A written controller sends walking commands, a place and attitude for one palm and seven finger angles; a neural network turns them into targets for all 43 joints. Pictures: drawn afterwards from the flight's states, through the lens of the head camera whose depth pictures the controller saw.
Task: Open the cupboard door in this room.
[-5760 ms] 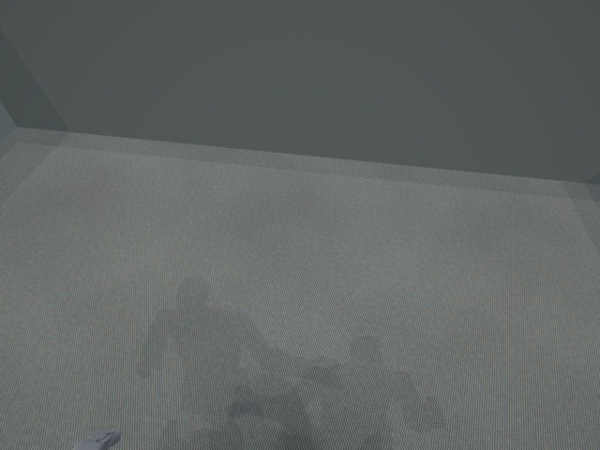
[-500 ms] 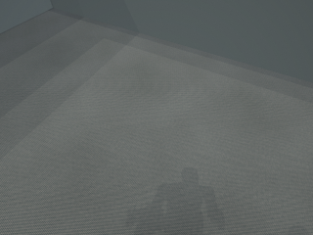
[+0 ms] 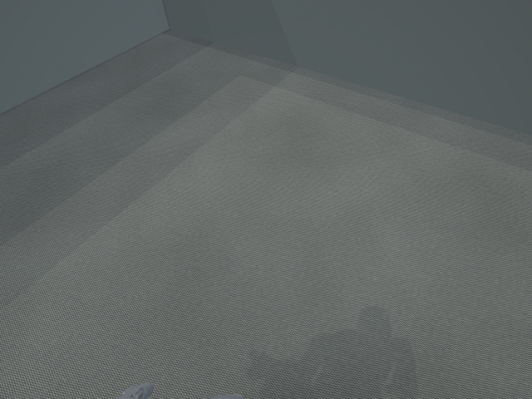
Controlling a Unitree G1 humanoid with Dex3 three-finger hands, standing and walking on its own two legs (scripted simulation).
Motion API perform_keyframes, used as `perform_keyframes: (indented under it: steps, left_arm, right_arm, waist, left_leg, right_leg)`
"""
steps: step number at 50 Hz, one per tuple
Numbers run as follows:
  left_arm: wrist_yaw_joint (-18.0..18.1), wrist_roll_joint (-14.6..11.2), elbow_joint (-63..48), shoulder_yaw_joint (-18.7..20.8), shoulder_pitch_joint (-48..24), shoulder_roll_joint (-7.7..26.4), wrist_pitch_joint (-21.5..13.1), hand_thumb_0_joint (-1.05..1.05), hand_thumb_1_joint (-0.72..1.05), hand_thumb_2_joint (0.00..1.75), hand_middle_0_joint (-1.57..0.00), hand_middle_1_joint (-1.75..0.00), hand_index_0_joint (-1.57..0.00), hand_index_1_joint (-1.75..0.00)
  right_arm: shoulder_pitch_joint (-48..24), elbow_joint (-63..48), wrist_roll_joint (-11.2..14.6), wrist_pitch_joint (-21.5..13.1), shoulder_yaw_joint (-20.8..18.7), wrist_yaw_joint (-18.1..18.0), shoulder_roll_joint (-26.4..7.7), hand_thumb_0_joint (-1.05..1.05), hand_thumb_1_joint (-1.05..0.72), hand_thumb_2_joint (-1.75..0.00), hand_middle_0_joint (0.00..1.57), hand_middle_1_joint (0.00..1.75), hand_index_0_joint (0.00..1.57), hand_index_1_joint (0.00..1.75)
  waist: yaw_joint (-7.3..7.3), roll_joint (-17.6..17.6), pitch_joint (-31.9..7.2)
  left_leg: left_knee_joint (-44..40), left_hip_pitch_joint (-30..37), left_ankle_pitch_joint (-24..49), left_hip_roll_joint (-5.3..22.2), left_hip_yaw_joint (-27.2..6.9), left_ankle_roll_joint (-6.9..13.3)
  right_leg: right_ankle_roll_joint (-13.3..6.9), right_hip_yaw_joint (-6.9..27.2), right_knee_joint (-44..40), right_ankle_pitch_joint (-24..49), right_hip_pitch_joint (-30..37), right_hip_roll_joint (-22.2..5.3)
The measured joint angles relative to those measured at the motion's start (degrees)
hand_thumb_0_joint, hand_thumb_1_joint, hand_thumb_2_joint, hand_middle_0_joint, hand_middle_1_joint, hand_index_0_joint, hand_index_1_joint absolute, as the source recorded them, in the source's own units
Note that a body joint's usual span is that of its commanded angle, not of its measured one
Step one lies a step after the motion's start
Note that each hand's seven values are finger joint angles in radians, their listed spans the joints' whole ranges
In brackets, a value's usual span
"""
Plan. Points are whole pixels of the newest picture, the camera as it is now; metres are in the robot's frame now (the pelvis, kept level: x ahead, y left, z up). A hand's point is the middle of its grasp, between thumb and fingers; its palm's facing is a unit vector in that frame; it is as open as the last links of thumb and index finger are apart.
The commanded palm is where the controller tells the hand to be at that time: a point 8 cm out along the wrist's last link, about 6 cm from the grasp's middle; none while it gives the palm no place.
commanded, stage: turn or walk to find it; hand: left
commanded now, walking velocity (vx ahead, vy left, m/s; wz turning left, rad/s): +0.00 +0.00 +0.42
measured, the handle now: out of the picture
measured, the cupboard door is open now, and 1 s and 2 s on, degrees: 0 0 0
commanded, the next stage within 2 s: none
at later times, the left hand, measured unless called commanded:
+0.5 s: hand out of the picture -0.04 +0.26 -0.17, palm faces +0.25 -0.94 -0.25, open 7.4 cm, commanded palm none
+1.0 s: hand out of the picture -0.06 +0.18 -0.14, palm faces +0.45 -0.86 -0.26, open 7.4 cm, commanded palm none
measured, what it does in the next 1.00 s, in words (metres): steps on the spot, turning left: left foot, then right foot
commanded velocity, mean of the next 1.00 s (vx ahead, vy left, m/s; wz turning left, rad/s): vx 0.00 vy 0.00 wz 0.42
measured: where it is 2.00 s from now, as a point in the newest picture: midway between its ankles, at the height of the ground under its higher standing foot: outside the picture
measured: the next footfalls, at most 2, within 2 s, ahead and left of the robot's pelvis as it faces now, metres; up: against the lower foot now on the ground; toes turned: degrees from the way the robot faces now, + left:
left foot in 0.32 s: -0.01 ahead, +0.15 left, +0.00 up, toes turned +14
right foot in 0.74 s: +0.03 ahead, -0.08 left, +0.00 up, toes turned +15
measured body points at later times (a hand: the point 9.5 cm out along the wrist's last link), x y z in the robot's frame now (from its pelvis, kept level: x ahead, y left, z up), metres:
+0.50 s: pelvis -0.03 +0.04 +0.00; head -0.01 +0.07 +0.45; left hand -0.05 +0.31 -0.15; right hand +0.10 -0.18 -0.13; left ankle -0.04 +0.14 -0.73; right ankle -0.02 -0.10 -0.67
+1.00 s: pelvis -0.05 -0.02 +0.01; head -0.02 -0.04 +0.46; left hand -0.09 +0.23 -0.12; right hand +0.10 -0.24 -0.15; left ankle -0.14 +0.12 -0.64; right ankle +0.00 -0.09 -0.73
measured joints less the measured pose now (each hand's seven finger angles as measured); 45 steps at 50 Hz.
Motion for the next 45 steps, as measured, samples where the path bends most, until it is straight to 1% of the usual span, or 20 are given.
perform_keyframes:
  steps: [1,3,6,9,13,14,16,17,19,20,22,24,29,34,37,38,40,41,43,45]
  left_arm:
    - [0.0,0.0,-0.1,-0.1,0.4,-0.3,0.0,0.00,0.90,0.90,-0.20,-0.30,-0.20,-0.30]
    - [0.1,0.1,0.0,-0.2,1.0,-0.7,0.2,0.00,0.90,0.90,-0.20,-0.30,-0.20,-0.30]
    - [0.2,0.3,0.7,-0.3,1.6,-0.8,0.4,0.00,0.90,0.90,-0.20,-0.30,-0.20,-0.30]
    - [0.1,0.5,1.2,-0.2,2.1,-0.5,0.2,0.00,0.90,0.90,-0.20,-0.30,-0.20,-0.30]
    - [-0.1,0.7,1.8,0.1,2.7,0.5,0.0,0.00,0.90,0.90,-0.20,-0.30,-0.21,-0.30]
    - [-0.1,0.7,2.1,0.3,2.9,0.9,0.1,0.00,0.90,0.90,-0.20,-0.30,-0.21,-0.30]
    - [-0.2,0.4,2.5,0.7,3.6,1.7,0.5,0.00,0.90,0.90,-0.20,-0.30,-0.21,-0.30]
    - [-0.3,0.1,2.6,0.9,3.8,2.3,0.9,0.00,0.90,0.90,-0.20,-0.30,-0.21,-0.30]
    - [-0.1,0.0,3.4,1.5,3.8,3.7,2.3,0.00,0.90,0.90,-0.20,-0.30,-0.20,-0.30]
    - [0.0,0.0,3.9,1.7,3.9,4.2,3.0,0.00,0.90,0.90,-0.20,-0.30,-0.20,-0.30]
    - [-0.2,0.0,4.8,2.0,3.5,4.7,3.6,0.00,0.90,0.90,-0.20,-0.30,-0.20,-0.30]
    - [-0.4,0.0,4.9,2.1,3.2,4.9,3.4,0.00,0.90,0.90,-0.20,-0.30,-0.20,-0.30]
    - [-0.5,-0.3,3.8,1.8,2.0,4.2,2.7,0.00,0.90,0.90,-0.20,-0.30,-0.20,-0.30]
    - [-0.3,-0.6,2.1,1.2,0.0,2.6,2.2,0.00,0.90,0.90,-0.20,-0.30,-0.20,-0.30]
    - [-0.3,-0.7,0.8,0.7,-0.4,1.7,1.1,0.00,0.90,0.90,-0.20,-0.30,-0.20,-0.30]
    - [-0.2,-0.5,0.6,0.5,-0.5,0.9,0.6,0.00,0.90,0.90,-0.20,-0.30,-0.20,-0.30]
    - [-0.1,-0.1,0.2,0.0,-0.3,-0.2,0.0,0.00,0.90,0.90,-0.20,-0.30,-0.20,-0.30]
    - [-0.1,-0.1,-0.1,-0.1,0.1,-0.5,-0.2,0.00,0.90,0.90,-0.20,-0.30,-0.20,-0.30]
    - [0.0,-0.1,-0.1,-0.3,0.9,-1.0,-0.2,0.00,0.90,0.90,-0.20,-0.30,-0.20,-0.30]
    - [0.1,-0.1,0.3,-0.4,1.5,-1.4,0.0,0.00,0.90,0.90,-0.20,-0.30,-0.20,-0.30]
  right_arm:
    - [0.1,0.2,-0.1,0.4,-0.2,0.2,-0.3,0.01,-0.90,-0.89,0.20,0.30,0.20,0.30]
    - [0.3,0.5,-0.2,0.8,-0.6,0.6,-0.8,0.01,-0.90,-0.89,0.20,0.30,0.20,0.30]
    - [1.0,0.8,-0.3,0.9,-0.8,0.8,-1.2,0.01,-0.91,-0.89,0.19,0.30,0.20,0.30]
    - [1.3,1.5,-0.2,1.1,-0.7,0.8,-1.2,0.01,-0.91,-0.89,0.19,0.30,0.20,0.30]
    - [0.4,2.0,0.2,0.9,0.0,0.6,-0.8,0.01,-0.91,-0.89,0.19,0.30,0.20,0.30]
    - [0.1,1.9,0.3,0.7,0.2,0.6,-0.6,0.01,-0.91,-0.89,0.19,0.30,0.20,0.30]
    - [-0.2,1.2,0.4,-0.3,0.6,0.6,-0.6,0.01,-0.91,-0.89,0.19,0.30,0.20,0.30]
    - [-0.4,0.9,0.2,-0.9,0.6,0.5,-0.4,0.01,-0.91,-0.89,0.19,0.30,0.20,0.30]
    - [-1.2,0.5,0.1,-1.5,1.0,0.4,0.7,0.01,-0.91,-0.89,0.19,0.30,0.20,0.30]
    - [-1.3,0.3,0.0,-1.8,1.3,0.3,1.1,0.01,-0.91,-0.89,0.19,0.30,0.20,0.30]
    - [-1.4,0.0,-0.1,-2.1,1.7,-0.2,1.8,0.01,-0.91,-0.89,0.19,0.30,0.20,0.30]
    - [-1.5,-0.1,-0.1,-2.3,2.0,-0.5,2.2,0.01,-0.91,-0.89,0.20,0.30,0.20,0.30]
    - [-1.4,-0.3,-0.1,-2.5,2.2,-0.6,2.5,0.01,-0.90,-0.89,0.20,0.30,0.21,0.30]
    - [-0.9,-0.3,-0.4,-1.9,1.7,-0.4,2.0,0.01,-0.90,-0.89,0.20,0.30,0.21,0.30]
    - [-0.2,-0.3,-0.2,-1.3,1.2,-0.3,1.3,0.01,-0.90,-0.89,0.20,0.30,0.21,0.30]
    - [-0.1,-0.2,0.0,-1.1,0.8,-0.2,0.7,0.01,-0.90,-0.89,0.20,0.30,0.21,0.30]
    - [0.3,0.1,0.0,-0.4,0.2,-0.1,0.0,0.01,-0.90,-0.89,0.20,0.30,0.21,0.30]
    - [0.4,0.4,-0.1,0.1,-0.1,0.0,-0.3,0.01,-0.90,-0.89,0.20,0.30,0.21,0.30]
    - [0.6,0.9,-0.2,0.7,-0.5,0.4,-0.8,0.01,-0.90,-0.89,0.20,0.30,0.20,0.30]
    - [0.8,1.1,-0.3,0.8,-0.8,0.6,-1.3,0.01,-0.91,-0.89,0.20,0.30,0.20,0.30]
  waist:
    - [0.11,0.0,0.0]
    - [0.07,-0.1,0.2]
    - [-0.26,-0.5,0.4]
    - [0.04,-1.6,0.7]
    - [1.19,-3.2,1.5]
    - [1.35,-3.6,1.6]
    - [1.38,-4.1,1.5]
    - [1.27,-4.5,1.5]
    - [1.94,-6.3,1.9]
    - [1.98,-6.5,1.7]
    - [1.83,-6.3,1.3]
    - [1.85,-5.7,1.1]
    - [1.36,-4.1,0.6]
    - [0.26,-2.4,0.3]
    - [0.03,-1.6,-0.2]
    - [0.03,-0.3,-0.2]
    - [-0.17,0.8,0.0]
    - [-0.02,0.6,-0.1]
    - [0.11,0.4,-0.1]
    - [-0.11,0.3,0.0]
  left_leg:
    - [5.9,-1.9,-1.1,0.0,0.5,-0.2]
    - [15.1,-4.5,0.0,0.9,1.5,-0.8]
    - [19.3,-5.1,1.5,3.0,2.6,-2.0]
    - [14.5,-2.5,-0.2,4.6,3.6,-2.7]
    - [3.4,2.4,-2.5,5.4,5.5,-2.7]
    - [-0.1,3.9,-1.8,5.4,6.1,-2.6]
    - [-9.4,7.6,3.9,5.3,7.0,-2.1]
    - [-11.1,7.6,8.0,5.0,7.2,-0.2]
    - [-9.2,6.9,6.6,4.1,7.7,1.4]
    - [-9.5,7.0,5.8,3.9,7.6,1.7]
    - [-11.7,7.6,6.2,3.6,6.9,1.9]
    - [-14.4,8.3,8.1,3.3,6.2,1.9]
    - [-18.1,8.8,11.1,2.3,4.0,2.1]
    - [-17.6,7.5,12.0,1.4,1.6,1.3]
    - [-15.2,5.5,11.5,0.5,0.2,0.2]
    - [-13.3,4.5,10.8,0.9,-0.7,-0.1]
    - [-4.2,1.3,2.1,0.6,-1.0,-0.4]
    - [1.8,-0.7,-0.3,0.3,-0.6,-0.4]
    - [12.5,-3.8,-0.2,0.7,0.4,-0.8]
    - [18.9,-5.4,2.0,1.8,1.1,-1.5]
  right_leg:
    - [-0.4,-0.5,-0.4,0.2,0.4,-0.4]
    - [-0.5,-1.5,-1.7,0.9,1.2,-1.0]
    - [-0.3,-3.2,-3.0,1.5,2.0,-1.9]
    - [0.0,-4.7,-3.1,1.6,2.1,-3.1]
    - [0.9,-6.2,-1.3,1.1,1.0,-5.0]
    - [1.3,-6.6,-0.4,0.7,0.5,-5.5]
    - [2.3,-7.4,2.6,-0.6,-0.9,-6.5]
    - [2.8,-7.1,5.4,-1.8,-2.3,-7.1]
    - [3.4,-3.0,13.9,-9.3,-5.9,-6.7]
    - [3.6,-1.3,18.3,-10.9,-7.6,-5.9]
    - [3.8,0.5,24.8,-10.0,-10.2,-4.6]
    - [4.2,1.4,27.5,-8.1,-11.4,-3.7]
    - [4.8,2.6,24.1,-8.0,-10.3,-2.2]
    - [4.4,3.0,14.1,-8.7,-6.3,-0.7]
    - [3.9,2.5,2.5,-2.9,-1.5,0.1]
    - [2.3,1.6,0.8,-1.1,-0.8,0.8]
    - [-0.6,-0.2,1.2,-0.7,-0.5,0.7]
    - [-1.4,-0.7,1.0,-0.7,-0.1,0.3]
    - [-1.9,-1.7,-0.7,0.0,1.0,-0.3]
    - [-2.0,-2.8,-2.4,0.9,2.0,-0.7]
